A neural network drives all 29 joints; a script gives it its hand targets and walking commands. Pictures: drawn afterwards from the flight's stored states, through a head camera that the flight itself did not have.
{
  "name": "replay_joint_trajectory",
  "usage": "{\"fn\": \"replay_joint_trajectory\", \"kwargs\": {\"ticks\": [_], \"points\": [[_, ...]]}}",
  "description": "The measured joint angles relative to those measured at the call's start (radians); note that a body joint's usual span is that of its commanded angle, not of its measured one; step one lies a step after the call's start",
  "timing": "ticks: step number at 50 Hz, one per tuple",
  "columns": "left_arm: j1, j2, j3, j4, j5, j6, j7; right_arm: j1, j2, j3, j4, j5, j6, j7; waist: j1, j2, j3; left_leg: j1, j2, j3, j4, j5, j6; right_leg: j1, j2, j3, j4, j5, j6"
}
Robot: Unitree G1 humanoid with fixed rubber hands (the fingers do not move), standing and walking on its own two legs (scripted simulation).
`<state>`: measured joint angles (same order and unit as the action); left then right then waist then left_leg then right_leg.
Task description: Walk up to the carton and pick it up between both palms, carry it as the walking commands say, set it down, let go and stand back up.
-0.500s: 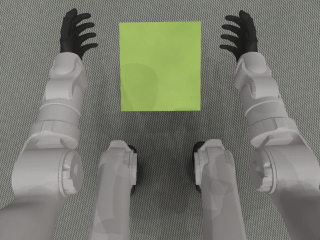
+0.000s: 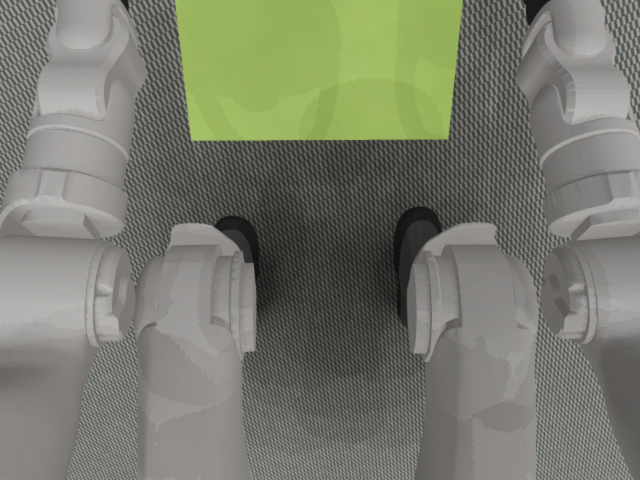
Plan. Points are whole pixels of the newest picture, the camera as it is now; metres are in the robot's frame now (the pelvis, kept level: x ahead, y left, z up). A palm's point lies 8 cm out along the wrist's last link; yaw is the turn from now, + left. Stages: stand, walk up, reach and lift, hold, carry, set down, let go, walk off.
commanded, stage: reach and lift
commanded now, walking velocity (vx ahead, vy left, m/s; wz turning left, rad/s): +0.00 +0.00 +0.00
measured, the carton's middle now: (318, 18) +0.51 +0.01 -0.26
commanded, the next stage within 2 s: none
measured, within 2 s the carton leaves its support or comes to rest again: leaves its support in 1.40 s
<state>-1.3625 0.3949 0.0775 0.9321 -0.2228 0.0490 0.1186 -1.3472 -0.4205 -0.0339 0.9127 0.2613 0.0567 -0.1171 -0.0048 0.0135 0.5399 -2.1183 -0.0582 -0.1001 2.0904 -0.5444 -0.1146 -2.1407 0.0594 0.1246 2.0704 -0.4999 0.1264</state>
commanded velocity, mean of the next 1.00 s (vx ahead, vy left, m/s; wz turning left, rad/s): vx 0.00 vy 0.00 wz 0.00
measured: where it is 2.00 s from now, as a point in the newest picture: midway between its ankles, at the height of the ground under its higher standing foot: (326, 293)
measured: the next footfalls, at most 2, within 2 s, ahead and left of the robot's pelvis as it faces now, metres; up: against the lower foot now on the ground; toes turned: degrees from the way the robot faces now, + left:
none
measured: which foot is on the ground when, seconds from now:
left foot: down 0.00-1.00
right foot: down 0.00-1.00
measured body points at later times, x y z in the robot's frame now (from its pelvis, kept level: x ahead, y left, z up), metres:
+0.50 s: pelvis +0.01 +0.00 +0.00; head +0.37 -0.01 +0.26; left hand +0.54 +0.17 -0.18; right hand +0.54 -0.18 -0.19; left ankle +0.13 +0.15 -0.37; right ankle +0.14 -0.15 -0.37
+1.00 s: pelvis -0.01 +0.00 +0.01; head +0.37 -0.01 +0.24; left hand +0.54 +0.14 -0.19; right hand +0.54 -0.15 -0.19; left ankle +0.13 +0.15 -0.37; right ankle +0.14 -0.15 -0.37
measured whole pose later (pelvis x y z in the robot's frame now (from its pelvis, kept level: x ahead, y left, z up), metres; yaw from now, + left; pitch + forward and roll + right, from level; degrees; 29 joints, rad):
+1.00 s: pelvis -0.01 +0.00 +0.01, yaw +0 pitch +31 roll +1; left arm -1.44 0.28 0.06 1.07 -0.24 0.01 0.19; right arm -1.47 -0.28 -0.04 1.11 0.27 0.00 -0.18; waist -0.01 0.00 0.51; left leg -2.08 -0.06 -0.10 2.07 -0.53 -0.11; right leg -2.11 0.05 0.12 2.06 -0.49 0.11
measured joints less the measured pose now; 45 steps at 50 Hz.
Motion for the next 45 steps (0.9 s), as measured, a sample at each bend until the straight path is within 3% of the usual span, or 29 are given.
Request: {"fn": "replay_joint_trajectory", "kwargs": {"ticks": [7,17,21,27,31,36,45], "points": [[-0.020,-0.010,0.003,0.063,-0.049,0.013,0.004,-0.014,0.022,0.025,0.049,0.058,0.028,-0.009,0.004,-0.008,-0.018,0.020,0.007,0.002,0.022,-0.003,-0.004,0.013,-0.002,-0.003,0.027,-0.001,-0.011],[-0.008,-0.079,0.048,0.162,0.039,-0.025,0.008,-0.036,0.128,-0.044,0.175,-0.034,-0.019,-0.024,0.004,-0.018,-0.152,-0.020,0.014,0.000,0.005,-0.003,-0.001,-0.027,-0.010,-0.014,0.008,-0.001,-0.022],[0.016,-0.068,0.028,0.194,0.037,-0.037,0.011,-0.014,0.118,-0.050,0.226,-0.039,-0.035,-0.022,0.002,-0.017,-0.233,-0.071,0.015,0.003,0.004,-0.003,0.001,-0.076,-0.011,-0.013,0.008,-0.002,-0.020],[0.028,-0.084,-0.044,0.171,-0.026,-0.059,0.011,0.027,0.108,0.037,0.194,0.033,-0.058,-0.015,0.008,-0.008,-0.262,-0.103,0.016,0.005,-0.007,0.001,0.007,-0.105,-0.014,-0.013,-0.006,0.000,-0.018],[0.011,-0.124,-0.026,0.138,-0.016,-0.064,0.027,0.009,0.135,0.066,0.157,0.032,-0.054,-0.015,0.009,-0.007,-0.214,-0.085,0.019,0.007,-0.009,0.001,0.010,-0.087,-0.010,-0.011,-0.009,0.002,-0.016],[-0.022,-0.112,-0.011,0.121,0.012,-0.056,0.045,-0.044,0.127,0.028,0.125,-0.005,-0.047,-0.044,-0.003,-0.018,-0.136,-0.047,0.016,0.010,-0.006,0.002,0.011,-0.048,-0.009,-0.006,-0.005,0.003,-0.012],[-0.068,-0.108,-0.047,0.115,-0.013,-0.046,0.065,-0.108,0.114,0.040,0.160,0.026,-0.049,-0.053,0.002,-0.013,-0.023,0.038,0.007,0.009,-0.019,0.004,0.007,0.037,-0.010,-0.004,-0.012,-0.001,-0.013]]}}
